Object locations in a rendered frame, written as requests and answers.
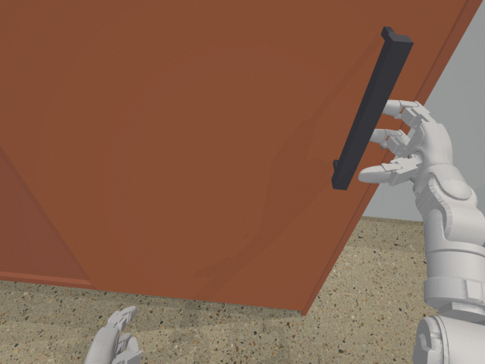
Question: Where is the right robot forearm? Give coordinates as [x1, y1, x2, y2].
[413, 164, 485, 325]

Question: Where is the wardrobe door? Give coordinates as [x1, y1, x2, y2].
[0, 0, 466, 311]
[0, 146, 90, 280]

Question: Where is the right robot upper arm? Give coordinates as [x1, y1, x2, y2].
[412, 315, 485, 364]

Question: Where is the handle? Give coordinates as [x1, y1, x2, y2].
[331, 27, 414, 190]

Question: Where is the left robot hand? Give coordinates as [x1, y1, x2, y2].
[84, 306, 142, 364]

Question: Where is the right robot hand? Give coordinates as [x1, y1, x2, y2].
[358, 100, 453, 187]

